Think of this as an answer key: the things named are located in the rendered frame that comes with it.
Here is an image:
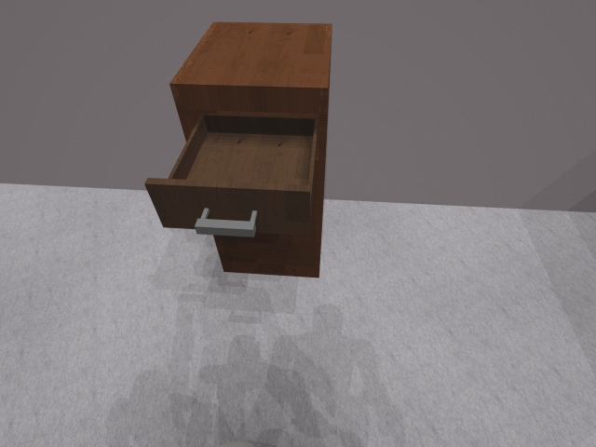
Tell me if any cabinet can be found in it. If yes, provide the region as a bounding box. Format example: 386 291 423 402
169 22 332 278

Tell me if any drawer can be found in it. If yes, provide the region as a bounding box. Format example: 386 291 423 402
145 114 318 236

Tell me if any handle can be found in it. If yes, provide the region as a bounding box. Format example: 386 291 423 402
195 209 257 237

